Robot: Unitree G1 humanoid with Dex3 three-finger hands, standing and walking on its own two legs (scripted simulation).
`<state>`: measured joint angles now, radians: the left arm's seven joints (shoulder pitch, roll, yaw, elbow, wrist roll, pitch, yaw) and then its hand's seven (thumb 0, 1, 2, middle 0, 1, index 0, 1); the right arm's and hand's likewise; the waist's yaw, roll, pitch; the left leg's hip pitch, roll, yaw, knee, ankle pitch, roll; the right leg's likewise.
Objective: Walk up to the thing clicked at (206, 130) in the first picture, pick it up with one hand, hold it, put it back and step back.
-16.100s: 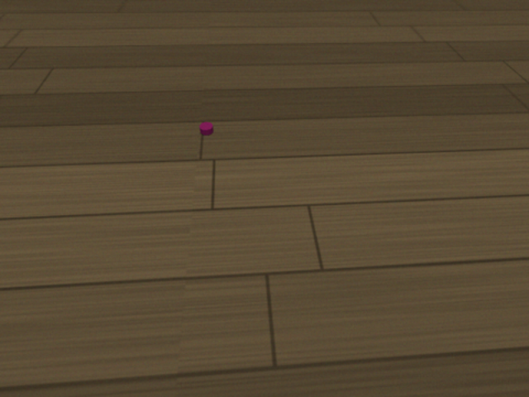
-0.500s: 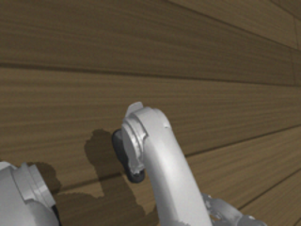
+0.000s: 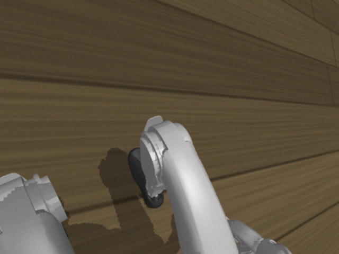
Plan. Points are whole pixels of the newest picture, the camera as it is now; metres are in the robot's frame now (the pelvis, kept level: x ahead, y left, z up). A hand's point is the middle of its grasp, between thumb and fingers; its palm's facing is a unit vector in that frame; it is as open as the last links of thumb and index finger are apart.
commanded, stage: close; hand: left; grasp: from above
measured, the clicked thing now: out of the picture +0.46 +0.25 -0.30
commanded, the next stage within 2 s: settle in 0.68 s
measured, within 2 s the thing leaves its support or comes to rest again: leaves its support in 1.04 s
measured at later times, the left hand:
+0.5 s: hand out of the picture +0.45 +0.27 -0.27, palm faces -0.47 -0.13 -0.87, open 10.7 cm
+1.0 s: hand out of the picture +0.46 +0.27 -0.27, palm faces -0.44 -0.15 -0.89, open 10.4 cm
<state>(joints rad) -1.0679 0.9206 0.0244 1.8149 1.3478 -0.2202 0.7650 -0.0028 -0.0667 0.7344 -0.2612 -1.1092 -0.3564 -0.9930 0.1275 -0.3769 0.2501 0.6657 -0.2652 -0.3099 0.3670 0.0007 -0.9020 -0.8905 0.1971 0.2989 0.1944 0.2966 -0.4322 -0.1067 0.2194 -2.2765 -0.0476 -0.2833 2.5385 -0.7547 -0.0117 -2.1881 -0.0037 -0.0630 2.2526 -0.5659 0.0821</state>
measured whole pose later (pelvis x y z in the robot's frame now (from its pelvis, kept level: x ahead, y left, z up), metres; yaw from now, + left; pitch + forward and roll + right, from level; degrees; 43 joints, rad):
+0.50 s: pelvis +0.00 +0.00 +0.00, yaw +1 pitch +28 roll -17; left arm -1.11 0.96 0.05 1.82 1.28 -0.20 0.69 0.02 0.04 0.62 -0.52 -1.00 -0.41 -0.80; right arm 0.15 -0.39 0.28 0.63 -0.27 -0.31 0.38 0.00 -0.90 -0.89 0.20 0.30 0.19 0.30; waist -0.45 -0.10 0.25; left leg -2.29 -0.06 -0.28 2.54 -0.75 -0.02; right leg -2.19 -0.02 -0.06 2.26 -0.57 0.09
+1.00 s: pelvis +0.00 +0.00 +0.00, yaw +0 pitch +28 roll -17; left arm -1.10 0.94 0.09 1.78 1.28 -0.17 0.69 0.05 0.08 0.47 -0.79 -0.83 -0.53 -0.63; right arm 0.16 -0.41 0.25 0.63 -0.25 -0.31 0.36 0.00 -0.92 -0.89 0.20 0.30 0.19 0.30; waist -0.45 -0.10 0.24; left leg -2.29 -0.05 -0.28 2.52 -0.75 -0.01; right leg -2.20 -0.02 -0.06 2.24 -0.56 0.09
